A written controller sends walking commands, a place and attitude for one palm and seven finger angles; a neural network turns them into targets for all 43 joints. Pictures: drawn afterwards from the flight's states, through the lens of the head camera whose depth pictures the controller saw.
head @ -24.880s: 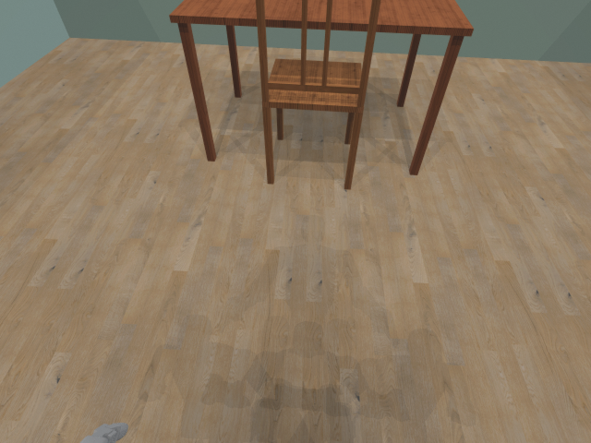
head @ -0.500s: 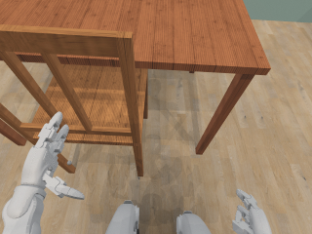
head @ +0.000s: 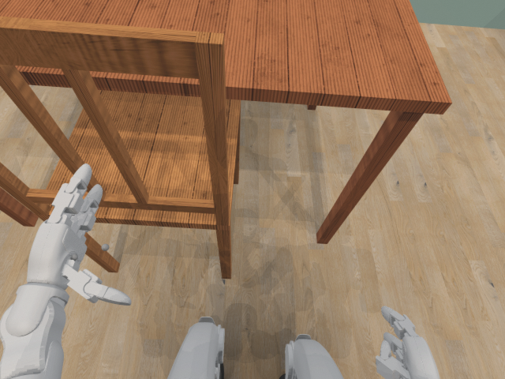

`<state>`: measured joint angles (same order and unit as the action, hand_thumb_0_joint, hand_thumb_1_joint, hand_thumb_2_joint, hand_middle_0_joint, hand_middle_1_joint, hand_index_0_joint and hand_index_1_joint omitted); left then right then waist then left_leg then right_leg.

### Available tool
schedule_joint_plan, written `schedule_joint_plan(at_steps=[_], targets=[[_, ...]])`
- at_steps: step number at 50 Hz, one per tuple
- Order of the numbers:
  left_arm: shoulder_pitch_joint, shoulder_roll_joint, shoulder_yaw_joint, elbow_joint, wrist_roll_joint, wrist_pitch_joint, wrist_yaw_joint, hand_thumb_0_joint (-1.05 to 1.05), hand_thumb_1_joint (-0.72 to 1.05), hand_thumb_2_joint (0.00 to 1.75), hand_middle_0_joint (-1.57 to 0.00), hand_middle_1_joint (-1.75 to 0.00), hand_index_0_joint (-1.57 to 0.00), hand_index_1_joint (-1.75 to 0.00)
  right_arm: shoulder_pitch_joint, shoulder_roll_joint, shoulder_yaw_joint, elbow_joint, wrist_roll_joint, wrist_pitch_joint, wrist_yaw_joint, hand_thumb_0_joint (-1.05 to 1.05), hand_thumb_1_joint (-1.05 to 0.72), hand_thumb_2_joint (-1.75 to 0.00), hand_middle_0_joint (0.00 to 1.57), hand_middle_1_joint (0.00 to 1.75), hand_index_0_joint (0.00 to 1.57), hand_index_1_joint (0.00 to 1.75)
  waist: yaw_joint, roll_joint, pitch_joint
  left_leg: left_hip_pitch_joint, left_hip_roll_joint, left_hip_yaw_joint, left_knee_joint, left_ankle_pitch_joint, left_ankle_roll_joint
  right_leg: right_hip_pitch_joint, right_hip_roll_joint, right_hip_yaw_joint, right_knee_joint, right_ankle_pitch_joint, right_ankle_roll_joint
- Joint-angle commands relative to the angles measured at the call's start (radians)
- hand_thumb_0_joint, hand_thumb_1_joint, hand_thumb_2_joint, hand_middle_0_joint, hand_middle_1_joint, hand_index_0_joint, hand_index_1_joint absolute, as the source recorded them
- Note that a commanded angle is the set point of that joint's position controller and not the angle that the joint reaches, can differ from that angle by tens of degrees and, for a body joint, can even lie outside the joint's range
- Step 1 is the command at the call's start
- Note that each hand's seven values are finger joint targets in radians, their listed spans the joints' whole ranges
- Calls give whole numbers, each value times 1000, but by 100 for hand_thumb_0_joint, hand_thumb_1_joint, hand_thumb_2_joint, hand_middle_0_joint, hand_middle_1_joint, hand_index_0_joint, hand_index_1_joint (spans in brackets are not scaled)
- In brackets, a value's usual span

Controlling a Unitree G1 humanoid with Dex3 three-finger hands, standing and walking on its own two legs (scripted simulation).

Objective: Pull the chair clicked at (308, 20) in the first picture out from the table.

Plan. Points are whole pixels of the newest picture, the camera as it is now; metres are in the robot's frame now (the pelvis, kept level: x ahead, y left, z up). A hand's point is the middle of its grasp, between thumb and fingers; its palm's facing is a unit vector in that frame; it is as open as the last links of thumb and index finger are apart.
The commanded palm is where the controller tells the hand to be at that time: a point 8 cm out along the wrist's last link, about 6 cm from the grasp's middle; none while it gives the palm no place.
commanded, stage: aim the fingers beside a spindle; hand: left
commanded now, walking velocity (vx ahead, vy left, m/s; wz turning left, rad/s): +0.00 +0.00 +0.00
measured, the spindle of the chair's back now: (62, 147) +0.44 +0.33 +0.06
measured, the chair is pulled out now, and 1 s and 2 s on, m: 0.00 0.00 0.00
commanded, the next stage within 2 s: none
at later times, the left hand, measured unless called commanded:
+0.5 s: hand (108, 252) +0.29 +0.23 +0.03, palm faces -0.03 -1.00 -0.04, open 16.9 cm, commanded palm +0.28 +0.28 +0.04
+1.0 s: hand (115, 244) +0.30 +0.22 +0.02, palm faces -0.03 -1.00 -0.06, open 16.9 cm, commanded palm +0.28 +0.28 +0.03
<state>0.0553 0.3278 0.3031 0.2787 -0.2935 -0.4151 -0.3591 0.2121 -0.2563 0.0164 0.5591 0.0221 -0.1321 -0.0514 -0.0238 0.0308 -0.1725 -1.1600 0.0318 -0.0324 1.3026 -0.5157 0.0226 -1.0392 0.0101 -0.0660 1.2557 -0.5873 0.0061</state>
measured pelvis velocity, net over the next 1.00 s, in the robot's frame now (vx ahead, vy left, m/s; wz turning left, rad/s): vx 0.00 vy -0.01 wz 0.00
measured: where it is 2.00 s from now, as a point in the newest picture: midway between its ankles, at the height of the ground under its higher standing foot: outside the picture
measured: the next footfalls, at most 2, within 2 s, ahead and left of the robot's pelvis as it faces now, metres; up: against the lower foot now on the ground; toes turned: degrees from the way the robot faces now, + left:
none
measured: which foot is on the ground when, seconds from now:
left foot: down 0.00-1.00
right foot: down 0.00-1.00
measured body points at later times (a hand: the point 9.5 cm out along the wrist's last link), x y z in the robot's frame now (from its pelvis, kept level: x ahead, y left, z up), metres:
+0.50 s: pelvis +0.00 +0.00 +0.00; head +0.11 +0.03 +0.43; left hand +0.28 +0.28 +0.03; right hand +0.17 -0.25 -0.09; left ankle +0.05 +0.10 -0.62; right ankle +0.01 -0.13 -0.62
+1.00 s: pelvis +0.00 -0.01 +0.00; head +0.10 +0.01 +0.43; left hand +0.29 +0.28 +0.03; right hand +0.16 -0.26 -0.10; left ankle +0.05 +0.10 -0.62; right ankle +0.01 -0.13 -0.62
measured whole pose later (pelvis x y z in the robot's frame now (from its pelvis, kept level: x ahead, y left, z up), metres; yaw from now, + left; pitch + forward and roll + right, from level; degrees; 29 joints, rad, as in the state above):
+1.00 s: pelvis +0.00 -0.01 +0.00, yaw +0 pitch +22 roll -4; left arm 0.03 0.34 0.31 0.32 -0.30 -0.39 -0.38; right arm 0.21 -0.26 0.02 0.56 0.02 -0.11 -0.05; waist -0.03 0.04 -0.18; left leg -1.18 0.04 -0.04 1.31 -0.52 0.01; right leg -1.06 0.02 -0.07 1.27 -0.59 0.00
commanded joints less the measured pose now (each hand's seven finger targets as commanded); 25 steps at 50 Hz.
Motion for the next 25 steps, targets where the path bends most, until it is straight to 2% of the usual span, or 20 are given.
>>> schedule_joint_plan(at_steps=[1, 2, 3, 4, 5, 6, 7, 8, 9, 11, 13, 16, 18, 19, 21, 22, 23, 24, 25], targets=[[-173, 158, 56, -134, -27, -34, -25, 0, -50, 30, -6, -8, -6, -8, 9, -164, -67, -123, 4, -44, -16, 0, -90, -90, 20, 30, 20, 30, -27, 46, -295, 325, -13, -37, -174, 183, 6, 31, 23, 7, -169, 166, -33], [-167, 180, 76, -146, -29, -35, -31, 0, -50, 30, -6, -8, -6, -8, 12, -167, -70, -124, 4, -46, -16, 0, -90, -90, 20, 30, 20, 30, -13, 62, -330, 344, -12, -37, -173, 203, 4, 39, 21, 8, -164, 177, -34], [-188, 177, 65, -183, -33, -41, -36, 0, -50, 30, -6, -8, -6, -8, 8, -166, -71, -128, 3, -48, -15, 0, -90, -90, 20, 30, 20, 30, -16, 75, -357, 370, -11, -37, -169, 224, 4, 38, 20, 10, -163, 191, -34], [-170, 207, 94, -204, -35, -48, -35, 0, -50, 30, -6, -8, -6, -8, 11, -168, -73, -126, 3, -49, -16, 0, -90, -90, 20, 30, 20, 30, -1, 84, -385, 399, -7, -42, -172, 252, 0, 41, 20, 8, -159, 202, -37], [-160, 190, 76, -240, -39, -53, -35, 0, -50, 30, -6, -8, -6, -8, 6, -162, -72, -137, 2, -50, -13, 0, -90, -90, 20, 30, 20, 30, 2, 102, -399, 416, -9, -41, -176, 266, 0, 49, 19, 8, -161, 208, -36], [-144, 235, 113, -266, -37, -59, -25, 0, -50, 30, -6, -8, -6, -8, 8, -165, -73, -135, 1, -52, -13, 0, -90, -90, 20, 30, 20, 30, 11, 112, -421, 436, -3, -48, -179, 299, -3, 53, 21, 5, -153, 222, -39], [-152, 205, 83, -293, -35, -61, -20, 0, -50, 30, -6, -8, -6, -8, 4, -158, -71, -138, 0, -52, -10, 0, -90, -90, 20, 30, 20, 30, 7, 134, -431, 463, -4, -48, -182, 317, -4, 46, 19, 4, -154, 230, -38], [-137, 230, 111, -284, -35, -58, -7, 0, -50, 30, -6, -8, -6, -8, 9, -159, -71, -134, -1, -50, -10, 0, -90, -90, 20, 30, 20, 30, 12, 120, -415, 455, -3, -52, -188, 313, -7, 48, 19, 2, -156, 226, -37], [-137, 222, 107, -276, -31, -55, 3, 0, -50, 30, -6, -8, -6, -8, 7, -157, -69, -131, -1, -47, -8, 0, -90, -90, 20, 30, 20, 30, 6, 122, -394, 454, -2, -53, -190, 314, -8, 41, 21, -2, -156, 228, -37], [-94, 227, 134, -220, -29, -39, 20, 0, -50, 30, -6, -8, -6, -8, 13, -157, -71, -124, -1, -38, -8, 0, -90, -90, 20, 30, 20, 30, 5, 70, -359, 410, -1, -56, -190, 304, -5, 46, 25, -7, -155, 226, -35], [-68, 183, 111, -168, -32, -16, 16, 0, -50, 30, -6, -8, -6, -8, 9, -155, -71, -129, 2, -29, -3, 0, -90, -90, 20, 30, 20, 30, -5, 34, -325, 367, -7, -45, -190, 264, -2, 51, 25, -6, -164, 214, -29], [-65, 198, 136, -85, -42, 1, -8, 0, -50, 30, -6, -8, -6, -8, 10, -162, -70, -125, 7, -19, -8, 0, -90, -90, 20, 30, 20, 30, -7, -8, -285, 285, -14, -30, -171, 209, 7, 63, 29, 6, -172, 194, -28], [-97, 185, 103, -150, -43, -17, -28, 0, -50, 30, -6, -8, -6, -8, 8, -163, -70, -140, 9, -24, -7, 0, -90, -90, 20, 30, 20, 30, -8, 39, -316, 317, -13, -30, -173, 227, 6, 64, 25, 7, -165, 205, -30], [-86, 151, 69, -183, -47, -24, -39, 0, -50, 30, -6, -8, -6, -8, 6, -159, -71, -145, 8, -30, -4, 0, -90, -90, 20, 30, 20, 30, -8, 72, -338, 357, -12, -33, -178, 242, 4, 54, 24, 4, -167, 205, -31], [-134, 145, 33, -286, -51, -53, -42, 0, -50, 30, -6, -8, -6, -8, 9, -159, -72, -145, 5, -44, -6, 0, -90, -90, 20, 30, 20, 30, -19, 110, -375, 425, -4, -47, -175, 296, 3, 41, 25, 0, -160, 228, -34], [-117, 163, 41, -318, -47, -63, -35, 0, -50, 30, -6, -8, -6, -8, 16, -161, -77, -143, 4, -49, -6, 0, -90, -90, 20, 30, 20, 30, -12, 117, -395, 455, -1, -53, -182, 301, -2, 36, 24, 0, -163, 220, -34], [-130, 144, 12, -345, -43, -70, -27, 0, -50, 30, -6, -8, -6, -8, 13, -158, -74, -140, 2, -54, -6, 0, -90, -90, 20, 30, 20, 30, -20, 140, -386, 479, 0, -60, -188, 304, -4, 18, 23, -5, -163, 215, -35], [-130, 166, 31, -359, -36, -75, -12, 0, -50, 30, -6, -8, -6, -8, 20, -161, -76, -133, 0, -58, -8, 0, -90, -90, 20, 30, 20, 30, -19, 118, -396, 486, 3, -69, -190, 310, -6, 15, 22, -7, -159, 215, -35], [-124, 158, 26, -356, -32, -76, 1, 0, -50, 30, -6, -8, -6, -8, 15, -158, -74, -127, -2, -59, -8, 0, -90, -90, 20, 30, 20, 30, -20, 130, -373, 481, 0, -69, -195, 294, -8, 7, 21, -8, -162, 205, -35]])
